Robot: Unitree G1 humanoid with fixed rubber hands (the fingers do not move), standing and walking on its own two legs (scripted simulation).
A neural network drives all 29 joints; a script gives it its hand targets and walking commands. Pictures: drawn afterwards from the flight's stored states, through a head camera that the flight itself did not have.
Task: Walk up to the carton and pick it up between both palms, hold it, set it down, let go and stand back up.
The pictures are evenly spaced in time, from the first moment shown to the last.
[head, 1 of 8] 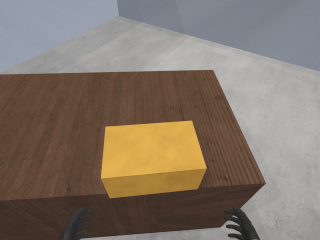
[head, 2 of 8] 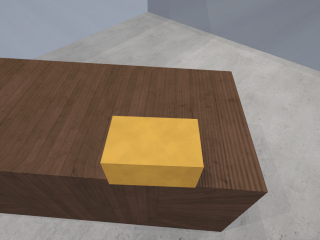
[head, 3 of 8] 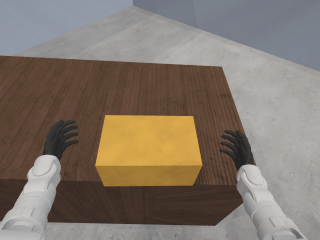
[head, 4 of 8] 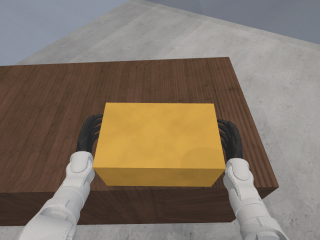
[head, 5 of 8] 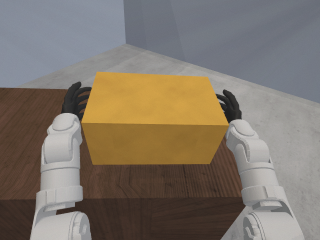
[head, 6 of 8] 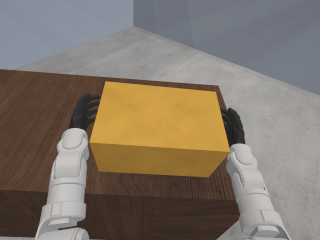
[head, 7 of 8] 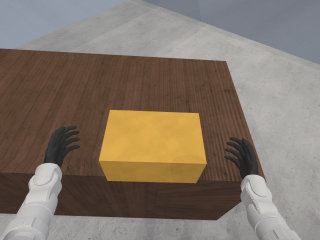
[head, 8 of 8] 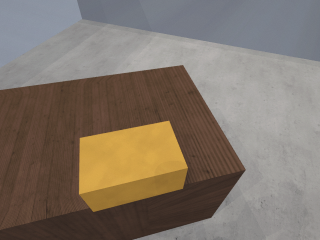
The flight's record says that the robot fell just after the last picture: no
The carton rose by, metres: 0.27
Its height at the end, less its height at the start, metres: +0.00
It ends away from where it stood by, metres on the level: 0.00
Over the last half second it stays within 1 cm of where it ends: yes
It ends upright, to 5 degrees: yes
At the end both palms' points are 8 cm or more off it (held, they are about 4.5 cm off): yes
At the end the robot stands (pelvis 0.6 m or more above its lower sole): yes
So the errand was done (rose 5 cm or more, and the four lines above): yes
